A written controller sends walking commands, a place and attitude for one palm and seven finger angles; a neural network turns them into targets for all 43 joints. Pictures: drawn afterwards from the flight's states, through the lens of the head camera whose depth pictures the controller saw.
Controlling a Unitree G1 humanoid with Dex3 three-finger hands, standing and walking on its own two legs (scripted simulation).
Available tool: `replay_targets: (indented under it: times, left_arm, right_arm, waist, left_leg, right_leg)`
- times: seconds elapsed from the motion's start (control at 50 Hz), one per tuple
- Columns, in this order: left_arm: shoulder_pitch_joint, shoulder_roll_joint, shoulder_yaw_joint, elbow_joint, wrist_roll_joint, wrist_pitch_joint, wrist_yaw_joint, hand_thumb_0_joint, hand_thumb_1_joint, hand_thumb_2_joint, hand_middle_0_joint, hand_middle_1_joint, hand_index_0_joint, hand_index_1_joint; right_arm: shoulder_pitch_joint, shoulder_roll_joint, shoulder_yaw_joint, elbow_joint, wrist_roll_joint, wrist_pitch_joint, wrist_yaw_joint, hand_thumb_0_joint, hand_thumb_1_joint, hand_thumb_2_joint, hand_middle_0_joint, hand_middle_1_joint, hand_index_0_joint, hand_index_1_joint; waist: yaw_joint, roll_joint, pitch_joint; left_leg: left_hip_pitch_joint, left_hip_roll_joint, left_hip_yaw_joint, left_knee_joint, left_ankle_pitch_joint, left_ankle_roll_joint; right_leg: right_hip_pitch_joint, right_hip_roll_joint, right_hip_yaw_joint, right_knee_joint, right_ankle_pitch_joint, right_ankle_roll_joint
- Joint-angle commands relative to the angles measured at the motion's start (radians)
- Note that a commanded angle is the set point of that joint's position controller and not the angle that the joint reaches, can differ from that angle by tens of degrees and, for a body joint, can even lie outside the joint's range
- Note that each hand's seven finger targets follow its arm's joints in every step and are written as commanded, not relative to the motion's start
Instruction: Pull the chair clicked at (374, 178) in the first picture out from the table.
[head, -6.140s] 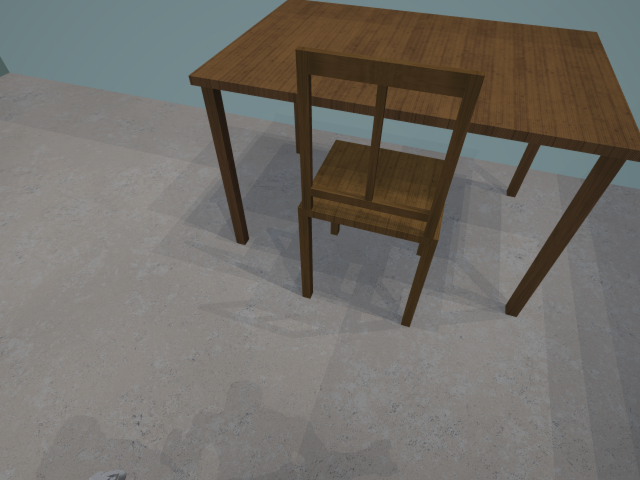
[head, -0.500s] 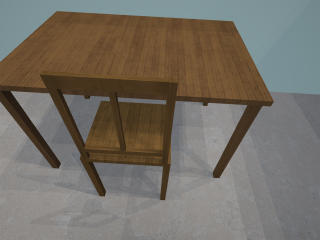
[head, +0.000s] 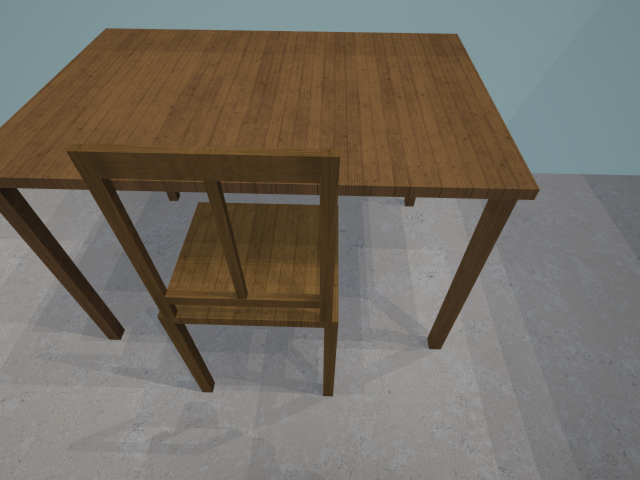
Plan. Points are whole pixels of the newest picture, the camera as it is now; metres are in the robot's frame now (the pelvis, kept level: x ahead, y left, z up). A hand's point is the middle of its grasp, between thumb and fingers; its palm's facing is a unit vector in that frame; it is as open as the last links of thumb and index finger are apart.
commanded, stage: look again from close up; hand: left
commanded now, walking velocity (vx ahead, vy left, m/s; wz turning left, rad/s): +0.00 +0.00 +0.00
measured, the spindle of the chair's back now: (229, 246) +0.50 +0.20 -0.06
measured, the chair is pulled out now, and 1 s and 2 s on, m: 0.00 0.00 0.00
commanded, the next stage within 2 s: shuffle to correct the standing spot in 0.22 s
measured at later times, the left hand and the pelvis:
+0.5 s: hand out of the picture -0.01 +0.14 -0.18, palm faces +0.05 -0.99 -0.16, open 7.4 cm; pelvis +0.02 -0.02 +0.00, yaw +0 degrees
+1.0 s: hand out of the picture +0.15 +0.15 -0.17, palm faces +0.05 -0.96 -0.26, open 7.4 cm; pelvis +0.10 -0.03 -0.01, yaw +2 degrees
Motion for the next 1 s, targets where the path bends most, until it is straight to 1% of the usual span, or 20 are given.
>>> replay_targets:
  times: [0.0, 0.3, 0.36, 0.44, 0.54, 0.6, 0.62, 0.64, 0.66, 0.68, 0.7, 0.76, 0.8, 0.82, 0.84, 0.86, 0.88, 0.92, 0.94, 0.98]
  left_arm:
    - [0.070, 0.098, 0.020, -0.022, 0.001, -0.017, 0.008, 0.000, 0.900, 0.900, -0.200, -0.300, -0.200, -0.300]
    - [0.084, 0.081, 0.020, -0.007, 0.002, -0.020, 0.011, 0.000, 0.900, 0.900, -0.200, -0.300, -0.200, -0.300]
    - [0.093, 0.087, 0.028, -0.007, 0.010, -0.016, 0.006, 0.000, 0.900, 0.900, -0.200, -0.300, -0.200, -0.300]
    - [0.105, 0.104, 0.042, -0.012, 0.014, -0.013, -0.004, 0.000, 0.900, 0.900, -0.200, -0.300, -0.200, -0.300]
    - [0.139, 0.121, 0.058, -0.009, 0.011, -0.021, -0.006, 0.000, 0.900, 0.900, -0.200, -0.300, -0.200, -0.300]
    - [0.120, 0.107, 0.060, -0.016, 0.011, -0.026, -0.007, 0.000, 0.900, 0.900, -0.200, -0.300, -0.200, -0.300]
    - [0.104, 0.085, 0.055, -0.021, 0.012, -0.028, -0.008, 0.000, 0.900, 0.900, -0.200, -0.300, -0.200, -0.300]
    - [0.070, 0.058, 0.050, -0.041, 0.013, -0.031, -0.008, 0.000, 0.900, 0.900, -0.200, -0.300, -0.200, -0.300]
    - [0.012, 0.045, 0.044, -0.067, 0.012, -0.034, -0.005, 0.000, 0.900, 0.900, -0.200, -0.300, -0.200, -0.300]
    - [-0.040, 0.055, 0.046, -0.089, 0.011, -0.031, -0.002, 0.000, 0.900, 0.900, -0.200, -0.300, -0.200, -0.300]
    - [-0.063, 0.054, 0.051, -0.095, 0.009, -0.030, -0.001, 0.000, 0.900, 0.900, -0.200, -0.300, -0.200, -0.300]
    - [-0.042, 0.016, 0.050, -0.089, 0.002, -0.022, -0.008, 0.000, 0.900, 0.900, -0.200, -0.300, -0.200, -0.300]
    - [0.088, 0.018, 0.053, -0.046, 0.001, -0.021, -0.006, 0.000, 0.900, 0.900, -0.200, -0.300, -0.200, -0.300]
    - [0.164, 0.054, 0.057, -0.020, 0.002, -0.028, 0.000, 0.000, 0.900, 0.900, -0.200, -0.300, -0.200, -0.300]
    - [0.196, 0.120, 0.068, -0.011, 0.003, -0.036, 0.009, 0.000, 0.900, 0.900, -0.200, -0.300, -0.200, -0.300]
    - [0.183, 0.161, 0.069, -0.006, 0.000, -0.040, 0.013, 0.000, 0.900, 0.900, -0.200, -0.300, -0.200, -0.300]
    - [0.159, 0.187, 0.066, -0.014, 0.002, -0.035, 0.013, 0.000, 0.900, 0.900, -0.200, -0.300, -0.200, -0.300]
    - [0.077, 0.157, 0.060, -0.046, 0.016, -0.028, 0.024, 0.000, 0.900, 0.900, -0.200, -0.300, -0.200, -0.300]
    - [0.056, 0.146, 0.056, -0.052, 0.016, -0.024, 0.026, 0.000, 0.900, 0.900, -0.200, -0.300, -0.200, -0.300]
    - [0.027, 0.155, 0.064, -0.071, 0.019, -0.018, 0.028, 0.000, 0.900, 0.900, -0.200, -0.300, -0.200, -0.300]
  right_arm:
    - [0.051, -0.092, -0.018, -0.019, 0.002, -0.018, -0.005, 0.000, -0.900, -0.900, 0.200, 0.300, 0.200, 0.300]
    - [0.051, -0.067, -0.016, 0.018, 0.003, -0.014, -0.010, 0.000, -0.900, -0.900, 0.200, 0.300, 0.200, 0.300]
    - [0.069, -0.074, -0.021, 0.024, -0.002, -0.007, -0.005, 0.000, -0.900, -0.900, 0.200, 0.300, 0.200, 0.300]
    - [0.058, -0.058, -0.025, 0.006, -0.007, 0.000, 0.002, 0.000, -0.900, -0.900, 0.200, 0.300, 0.200, 0.300]
    - [0.070, -0.036, -0.024, -0.011, -0.008, -0.017, 0.001, 0.000, -0.900, -0.900, 0.200, 0.300, 0.200, 0.300]
    - [0.126, -0.054, -0.024, 0.007, -0.008, -0.035, -0.005, 0.000, -0.900, -0.900, 0.200, 0.300, 0.200, 0.300]
    - [0.182, -0.085, -0.031, 0.030, -0.010, -0.041, -0.010, 0.000, -0.900, -0.900, 0.200, 0.300, 0.200, 0.300]
    - [0.254, -0.119, -0.041, 0.055, -0.014, -0.043, -0.018, 0.000, -0.900, -0.900, 0.200, 0.300, 0.200, 0.300]
    - [0.307, -0.135, -0.044, 0.070, -0.018, -0.045, -0.025, 0.000, -0.900, -0.900, 0.200, 0.300, 0.200, 0.300]
    - [0.327, -0.129, -0.038, 0.075, -0.021, -0.041, -0.028, 0.000, -0.900, -0.900, 0.200, 0.300, 0.200, 0.300]
    - [0.306, -0.117, -0.033, 0.063, -0.023, -0.039, -0.030, 0.000, -0.900, -0.900, 0.200, 0.300, 0.200, 0.300]
    - [0.164, -0.115, -0.030, 0.015, -0.023, -0.031, -0.032, 0.000, -0.900, -0.900, 0.200, 0.300, 0.200, 0.300]
    - [0.082, -0.121, -0.033, -0.007, -0.006, -0.028, -0.034, 0.000, -0.900, -0.900, 0.200, 0.300, 0.200, 0.300]
    - [0.086, -0.120, -0.037, -0.012, 0.004, -0.030, -0.032, 0.000, -0.900, -0.900, 0.200, 0.300, 0.200, 0.300]
    - [0.104, -0.096, -0.040, -0.016, 0.010, -0.029, -0.029, 0.000, -0.900, -0.900, 0.200, 0.300, 0.200, 0.300]
    - [0.137, -0.065, -0.042, -0.014, 0.017, -0.021, -0.026, 0.000, -0.900, -0.900, 0.200, 0.300, 0.200, 0.300]
    - [0.153, -0.038, -0.048, -0.008, 0.022, -0.011, -0.029, 0.000, -0.900, -0.900, 0.200, 0.300, 0.200, 0.300]
    - [0.082, -0.002, -0.047, -0.023, 0.018, 0.011, -0.029, 0.000, -0.900, -0.900, 0.200, 0.300, 0.200, 0.300]
    - [0.068, 0.005, -0.051, -0.022, 0.016, 0.019, -0.028, 0.000, -0.900, -0.900, 0.200, 0.300, 0.200, 0.300]
    - [0.062, 0.005, -0.053, -0.024, 0.017, 0.026, -0.020, 0.000, -0.900, -0.900, 0.200, 0.300, 0.200, 0.300]
  waist:
    - [-0.001, -0.017, 0.032]
    - [-0.001, -0.019, 0.043]
    - [0.001, -0.023, 0.049]
    - [0.006, -0.049, 0.140]
    - [0.007, -0.073, 0.125]
    - [-0.018, 0.001, 0.070]
    - [-0.040, 0.097, 0.026]
    - [-0.064, 0.205, 0.023]
    - [-0.084, 0.278, 0.046]
    - [-0.091, 0.242, 0.072]
    - [-0.084, 0.171, 0.075]
    - [-0.021, 0.098, 0.081]
    - [0.054, 0.062, 0.015]
    - [0.074, 0.022, -0.037]
    - [0.068, -0.081, -0.084]
    - [0.042, -0.147, -0.110]
    - [0.023, -0.131, -0.117]
    - [0.030, -0.216, -0.019]
    - [0.028, -0.207, 0.012]
    - [0.019, -0.150, -0.026]
  left_leg:
    - [-0.032, 0.111, -0.114, -0.096, 0.157, 0.006]
    - [-0.013, 0.114, -0.103, -0.088, 0.191, -0.003]
    - [-0.040, 0.100, -0.089, -0.069, 0.002, 0.007]
    - [-0.128, 0.066, -0.064, -0.020, -0.141, 0.007]
    - [-0.156, 0.041, -0.015, 0.082, -0.049, 0.002]
    - [-0.041, 0.077, -0.049, 0.038, 0.152, 0.017]
    - [0.063, 0.131, -0.110, 0.023, 0.318, 0.043]
    - [0.141, 0.220, -0.220, -0.015, 0.507, 0.105]
    - [0.244, 0.313, -0.335, -0.058, 0.758, 0.178]
    - [0.272, 0.360, -0.378, -0.057, 0.907, 0.225]
    - [0.258, 0.368, -0.353, -0.044, 0.957, 0.229]
    - [0.102, 0.286, -0.191, -0.036, 0.894, 0.150]
    - [0.039, 0.205, -0.108, 0.046, 0.821, 0.070]
    - [0.014, 0.161, -0.088, 0.112, 0.718, 0.031]
    - [-0.084, 0.108, -0.079, 0.171, 0.445, -0.009]
    - [-0.147, 0.043, -0.051, 0.245, 0.019, -0.036]
    - [-0.135, 0.022, -0.062, 0.305, -0.291, -0.042]
    - [-0.186, 0.049, -0.076, 0.409, -0.358, -0.043]
    - [-0.198, 0.050, -0.079, 0.422, -0.346, -0.046]
    - [-0.197, 0.043, -0.066, 0.384, -0.310, -0.056]
  right_leg:
    - [-0.016, -0.070, 0.077, -0.086, 0.169, -0.039]
    - [-0.012, -0.072, 0.080, -0.099, 0.242, -0.042]
    - [-0.023, -0.064, 0.080, -0.096, 0.005, -0.056]
    - [-0.079, -0.079, 0.134, -0.147, -0.221, -0.088]
    - [-0.034, -0.122, 0.167, -0.122, -0.050, -0.130]
    - [-0.045, -0.072, 0.072, 0.021, 0.173, -0.112]
    - [-0.099, -0.025, 0.003, 0.140, 0.202, -0.092]
    - [-0.200, 0.033, -0.071, 0.283, 0.078, -0.065]
    - [-0.369, 0.057, -0.078, 0.424, -0.237, -0.053]
    - [-0.459, 0.034, -0.037, 0.517, -0.355, -0.057]
    - [-0.466, 0.003, -0.012, 0.539, -0.354, -0.062]
    - [-0.277, -0.018, -0.030, 0.329, -0.216, -0.050]
    - [-0.051, 0.009, -0.058, 0.066, 0.113, -0.033]
    - [0.066, -0.009, -0.023, -0.024, 0.319, -0.036]
    - [0.189, -0.113, 0.122, 0.009, 0.656, -0.089]
    - [0.216, -0.277, 0.252, 0.016, 0.981, -0.188]
    - [0.172, -0.358, 0.257, -0.008, 1.109, -0.260]
    - [0.076, -0.328, 0.228, -0.017, 1.150, -0.275]
    - [0.054, -0.316, 0.203, -0.026, 1.130, -0.268]
    - [0.071, -0.287, 0.168, -0.025, 1.058, -0.251]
